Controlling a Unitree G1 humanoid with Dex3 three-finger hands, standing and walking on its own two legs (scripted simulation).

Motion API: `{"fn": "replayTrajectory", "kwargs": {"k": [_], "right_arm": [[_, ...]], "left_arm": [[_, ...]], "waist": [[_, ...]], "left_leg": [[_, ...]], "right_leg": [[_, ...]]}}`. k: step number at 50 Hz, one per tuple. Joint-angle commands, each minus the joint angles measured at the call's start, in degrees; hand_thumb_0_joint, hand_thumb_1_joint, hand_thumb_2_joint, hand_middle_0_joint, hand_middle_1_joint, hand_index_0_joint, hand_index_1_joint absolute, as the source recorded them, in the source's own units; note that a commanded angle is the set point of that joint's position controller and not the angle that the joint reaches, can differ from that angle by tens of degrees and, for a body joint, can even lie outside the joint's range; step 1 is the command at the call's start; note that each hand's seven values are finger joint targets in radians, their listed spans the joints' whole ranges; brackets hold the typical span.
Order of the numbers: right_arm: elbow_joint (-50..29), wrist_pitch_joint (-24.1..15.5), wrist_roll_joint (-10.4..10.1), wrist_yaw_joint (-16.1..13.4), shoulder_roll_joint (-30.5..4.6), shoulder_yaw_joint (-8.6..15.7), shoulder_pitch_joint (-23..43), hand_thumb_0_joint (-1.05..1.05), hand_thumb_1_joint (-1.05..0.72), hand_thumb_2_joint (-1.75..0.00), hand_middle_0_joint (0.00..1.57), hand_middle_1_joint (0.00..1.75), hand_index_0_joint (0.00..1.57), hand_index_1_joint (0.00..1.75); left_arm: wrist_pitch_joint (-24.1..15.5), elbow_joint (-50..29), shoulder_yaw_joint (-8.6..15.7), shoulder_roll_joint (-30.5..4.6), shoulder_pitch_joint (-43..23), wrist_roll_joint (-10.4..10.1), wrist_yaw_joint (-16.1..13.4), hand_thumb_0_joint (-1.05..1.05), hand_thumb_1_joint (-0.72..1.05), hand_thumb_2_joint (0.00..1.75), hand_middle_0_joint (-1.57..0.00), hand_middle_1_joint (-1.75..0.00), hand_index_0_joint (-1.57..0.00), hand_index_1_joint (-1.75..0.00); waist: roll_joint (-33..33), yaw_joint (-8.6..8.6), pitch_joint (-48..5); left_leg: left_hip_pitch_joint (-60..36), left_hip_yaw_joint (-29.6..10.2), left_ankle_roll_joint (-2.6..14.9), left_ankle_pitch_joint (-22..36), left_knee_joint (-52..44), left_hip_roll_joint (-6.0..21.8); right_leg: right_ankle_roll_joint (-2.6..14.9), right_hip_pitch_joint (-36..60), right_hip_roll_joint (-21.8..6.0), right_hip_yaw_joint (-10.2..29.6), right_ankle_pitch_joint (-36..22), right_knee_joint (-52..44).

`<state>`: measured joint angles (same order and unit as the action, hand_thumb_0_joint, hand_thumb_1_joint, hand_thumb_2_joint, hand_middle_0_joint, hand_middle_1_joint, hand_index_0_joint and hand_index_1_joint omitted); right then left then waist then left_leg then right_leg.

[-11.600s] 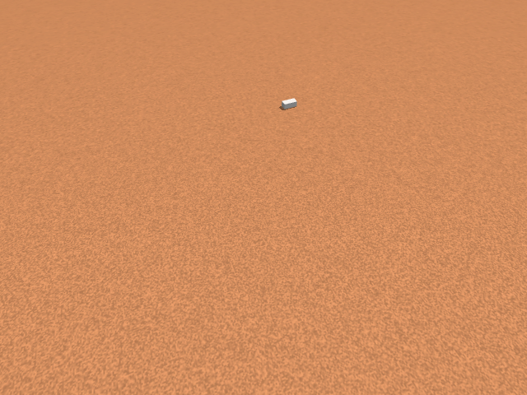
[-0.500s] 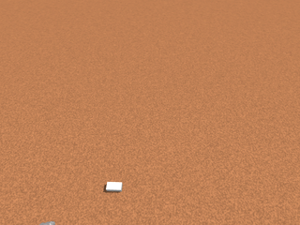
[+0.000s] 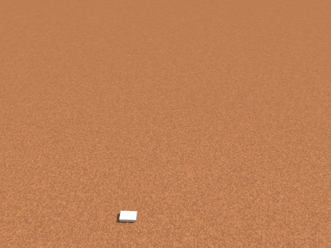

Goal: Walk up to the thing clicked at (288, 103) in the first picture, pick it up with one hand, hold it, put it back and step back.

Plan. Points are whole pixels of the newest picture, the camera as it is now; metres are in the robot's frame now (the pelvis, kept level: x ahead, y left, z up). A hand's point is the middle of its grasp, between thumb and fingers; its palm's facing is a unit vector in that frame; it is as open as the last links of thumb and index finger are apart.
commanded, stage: walk up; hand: left
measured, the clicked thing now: (128, 216) +0.42 +0.24 -0.76
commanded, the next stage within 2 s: none
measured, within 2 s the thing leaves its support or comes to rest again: neither
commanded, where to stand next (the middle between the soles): +0.04 +0.00 m, yaw +1 degrees
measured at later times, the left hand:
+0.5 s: hand out of the picture +0.07 +0.25 -0.15, palm faces -0.01 -0.93 -0.36, open 7.4 cm
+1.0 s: hand out of the picture +0.06 +0.31 -0.17, palm faces -0.02 -0.89 -0.45, open 7.4 cm
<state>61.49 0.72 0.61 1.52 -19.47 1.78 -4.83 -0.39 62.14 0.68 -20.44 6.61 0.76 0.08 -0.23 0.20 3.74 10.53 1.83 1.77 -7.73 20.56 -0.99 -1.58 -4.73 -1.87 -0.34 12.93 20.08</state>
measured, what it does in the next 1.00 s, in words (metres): steps on the spot: left foot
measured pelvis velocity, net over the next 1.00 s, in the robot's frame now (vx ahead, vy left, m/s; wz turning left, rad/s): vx -0.03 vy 0.03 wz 0.05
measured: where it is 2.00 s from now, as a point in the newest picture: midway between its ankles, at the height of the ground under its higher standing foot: outside the picture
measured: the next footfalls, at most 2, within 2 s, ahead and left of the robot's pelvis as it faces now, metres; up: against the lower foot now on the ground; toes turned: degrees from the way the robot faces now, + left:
left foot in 1.00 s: +0.00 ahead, +0.17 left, +0.00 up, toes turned +0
right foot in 1.38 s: +0.06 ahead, -0.16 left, +0.00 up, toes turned +1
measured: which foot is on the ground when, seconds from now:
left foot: down 0.00-0.80, up 0.82-0.98, down 1.00-1.00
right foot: down 0.00-1.00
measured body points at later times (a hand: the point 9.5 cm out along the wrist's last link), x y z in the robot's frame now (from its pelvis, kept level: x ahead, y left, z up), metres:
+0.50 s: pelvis +0.00 -0.01 +0.00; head +0.01 -0.02 +0.45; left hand +0.07 +0.30 -0.13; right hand +0.09 -0.31 -0.13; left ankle +0.04 +0.10 -0.75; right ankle -0.02 -0.14 -0.75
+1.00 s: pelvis -0.03 +0.03 -0.03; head +0.02 +0.03 +0.42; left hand +0.06 +0.36 -0.14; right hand +0.07 -0.31 -0.14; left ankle -0.04 +0.17 -0.75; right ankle -0.02 -0.14 -0.74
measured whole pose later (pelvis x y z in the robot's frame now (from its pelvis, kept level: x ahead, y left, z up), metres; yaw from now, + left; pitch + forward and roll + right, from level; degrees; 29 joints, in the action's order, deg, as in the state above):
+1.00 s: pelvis -0.03 +0.03 -0.03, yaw +3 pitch -1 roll +0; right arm 53.4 2.1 0.9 2.6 -24.2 5.4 -8.9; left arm 1.4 54.6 3.1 -23.7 6.3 3.4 -1.2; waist 0.0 -0.9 7.2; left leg 15.5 -3.1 -0.7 -23.1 38.0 0.4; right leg 0.1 -17.5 -5.8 -0.8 21.3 40.0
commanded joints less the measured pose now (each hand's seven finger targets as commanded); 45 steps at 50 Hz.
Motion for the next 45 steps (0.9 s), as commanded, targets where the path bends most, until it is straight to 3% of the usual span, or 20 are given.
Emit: {"fn": "replayTrajectory", "kwargs": {"k": [1, 8, 15, 33, 34, 35, 37, 38, 39, 40, 41, 42, 43, 45], "right_arm": [[-3.8, -1.1, 0.1, -0.8, -12.2, 2.6, 3.0, 0.0, -0.9, -0.9, 0.2, 0.3, 0.2, 0.3], [-3.5, -1.1, -0.3, -0.7, -12.0, 2.4, 2.5, 0.0, -0.9, -0.9, 0.2, 0.3, 0.2, 0.3], [-3.1, -1.1, -0.2, -0.8, -12.9, 2.4, 2.2, 0.0, -0.9, -0.9, 0.2, 0.3, 0.2, 0.3], [-2.5, -1.0, -0.1, -0.9, -12.4, 2.2, 1.7, 0.0, -0.9, -0.9, 0.2, 0.3, 0.2, 0.3], [-3.7, 0.6, 0.9, -0.3, -16.5, 4.1, 2.4, 0.0, -0.9, -0.9, 0.2, 0.3, 0.2, 0.3], [-4.8, 1.2, 0.6, -0.2, -14.9, 4.0, 2.3, 0.0, -0.9, -0.9, 0.2, 0.3, 0.2, 0.3], [-6.6, 1.8, 0.3, 0.2, -14.5, 4.4, 1.1, 0.0, -0.9, -0.9, 0.2, 0.3, 0.2, 0.3], [-7.7, 2.2, 0.4, 0.4, -14.5, 4.7, 1.0, 0.0, -0.9, -0.9, 0.2, 0.3, 0.2, 0.3], [-9.0, 2.7, 0.5, 0.6, -14.5, 5.1, 1.6, 0.0, -0.9, -0.9, 0.2, 0.3, 0.2, 0.3], [-10.3, 3.4, 0.7, 1.0, -13.7, 5.1, 1.8, 0.0, -0.9, -0.9, 0.2, 0.3, 0.2, 0.3], [-11.9, 4.2, 1.2, 1.1, -12.7, 5.0, 2.3, 0.0, -0.9, -0.9, 0.2, 0.3, 0.2, 0.3], [-13.1, 5.0, 1.7, 1.2, -13.1, 5.3, 1.1, 0.0, -0.9, -0.9, 0.2, 0.3, 0.2, 0.3], [-13.4, 5.2, 1.1, 1.4, -14.2, 5.8, 0.0, 0.0, -0.9, -0.9, 0.2, 0.3, 0.2, 0.3], [-12.4, 4.1, 0.3, 1.3, -13.8, 6.3, -4.7, 0.0, -0.9, -0.9, 0.2, 0.3, 0.2, 0.3]], "left_arm": [[-1.4, -2.6, 2.1, -11.9, -0.4, 0.2, -1.0, 0.0, 0.9, 0.9, -0.2, -0.3, -0.2, -0.3], [-1.8, -2.6, 2.3, -12.7, -1.8, 0.2, -1.1, 0.0, 0.9, 0.9, -0.2, -0.3, -0.2, -0.3], [-1.6, -2.6, 2.4, -12.9, -1.9, 0.3, -1.0, 0.0, 0.9, 0.9, -0.2, -0.3, -0.2, -0.3], [-1.5, -2.4, 2.8, -12.9, -2.1, 0.3, -1.1, 0.0, 0.9, 0.9, -0.2, -0.3, -0.2, -0.3], [-1.1, -2.5, 4.4, -17.1, -1.1, -0.8, -2.5, 0.0, 0.9, 0.9, -0.2, -0.3, -0.2, -0.3], [-0.9, -3.0, 4.5, -16.6, 1.0, -1.2, -3.1, 0.0, 0.9, 0.9, -0.2, -0.3, -0.2, -0.3], [-0.6, -4.3, 5.0, -16.8, 1.4, -1.4, -3.6, 0.0, 0.9, 0.9, -0.2, -0.3, -0.2, -0.3], [-0.4, -5.2, 5.2, -17.1, 1.6, -1.4, -3.8, 0.0, 0.9, 0.9, -0.2, -0.3, -0.2, -0.3], [-0.2, -6.1, 5.4, -17.8, 1.2, -1.2, -3.9, 0.0, 0.9, 0.9, -0.2, -0.3, -0.2, -0.3], [-0.1, -7.3, 5.9, -19.3, 0.4, -0.6, -4.1, 0.0, 0.9, 0.9, -0.2, -0.3, -0.2, -0.3], [-0.1, -8.6, 6.3, -20.3, -0.3, 0.2, -4.4, 0.0, 0.9, 0.9, -0.2, -0.3, -0.2, -0.3], [-0.3, -9.6, 6.6, -21.3, -0.7, 0.8, -4.8, 0.0, 0.9, 0.9, -0.2, -0.3, -0.2, -0.3], [-0.4, -10.6, 6.7, -20.4, -1.8, 0.9, -5.0, 0.0, 0.9, 0.9, -0.2, -0.3, -0.2, -0.3], [-1.0, -12.0, 5.9, -19.0, -5.5, 2.1, -4.4, 0.0, 0.9, 0.9, -0.2, -0.3, -0.2, -0.3]], "waist": [[2.5, -0.01, -4.9], [0.4, -0.46, -5.1], [0.4, -0.41, -5.1], [0.6, -0.33, -5.0], [4.0, 0.14, 0.1], [3.0, 0.5, -2.1], [0.8, 0.17, -6.5], [-0.6, 0.36, -7.8], [-2.8, 0.89, -7.6], [-6.9, 1.12, -6.4], [-10.7, 1.96, -3.4], [-9.4, 1.35, -1.4], [-6.6, 0.03, -1.3], [-8.2, -3.07, -5.3]], "left_leg": [[-3.1, -9.7, 0.67, -0.3, -5.9, 8.8], [-4.5, -8.4, 0.09, 3.0, -3.8, 7.6], [-3.4, -8.9, 0.43, 1.0, -4.2, 7.8], [-4.1, -8.2, 0.3, 3.8, -3.2, 7.7], [-0.7, -7.7, 0.27, 16.8, 2.0, 6.6], [-1.8, -6.7, 0.74, 20.6, 4.4, 6.7], [-1.3, -6.1, 1.96, 21.6, 8.0, 6.5], [-0.6, -5.6, 2.26, 19.5, 11.1, 6.0], [0.3, -4.7, 1.25, 11.7, 17.0, 4.0], [3.4, -3.9, 0.09, -2.0, 24.1, 1.6], [8.7, -5.6, -0.82, -20.3, 33.9, -0.1], [10.9, -10.1, -1.21, -23.6, 42.0, 1.3], [11.1, -12.5, -1.04, -23.4, 46.4, 1.3], [10.3, -11.1, -1.09, -22.3, 40.3, 2.7]], "right_leg": [[3.22, -1.8, -4.4, 3.7, -4.0, -3.4], [3.16, -2.8, -5.5, 4.7, -6.4, -4.5], [3.3, -2.1, -5.4, 4.4, -5.3, -4.2], [3.3, -2.4, -5.6, 4.3, -6.0, -4.5], [3.65, -5.3, -7.0, 5.2, -19.4, 1.8], [4.12, -4.7, -7.2, 4.4, -23.0, 3.7], [5.72, -2.6, -7.9, 4.9, -23.8, 7.9], [7.18, -2.7, -9.2, 6.5, -22.4, 8.5], [9.67, -4.6, -12.5, 9.6, -22.4, 6.5], [13.2, -6.1, -17.7, 13.5, -25.4, 3.7], [17.98, -9.0, -23.8, 18.5, -29.8, 0.9], [20.28, -12.9, -26.2, 20.2, -28.7, 0.5], [19.99, -13.3, -24.1, 17.2, -27.5, 2.2], [15.99, -9.6, -17.8, 9.5, -19.9, 5.6]]}}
